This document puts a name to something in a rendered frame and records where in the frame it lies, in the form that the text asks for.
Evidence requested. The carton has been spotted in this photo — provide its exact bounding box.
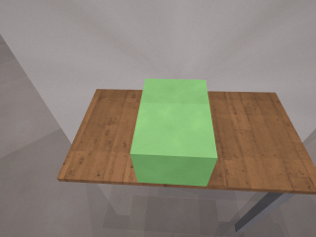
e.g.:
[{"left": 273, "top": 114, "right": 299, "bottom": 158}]
[{"left": 130, "top": 78, "right": 218, "bottom": 187}]

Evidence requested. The table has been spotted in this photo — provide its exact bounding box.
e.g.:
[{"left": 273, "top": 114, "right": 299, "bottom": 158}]
[{"left": 56, "top": 89, "right": 316, "bottom": 233}]

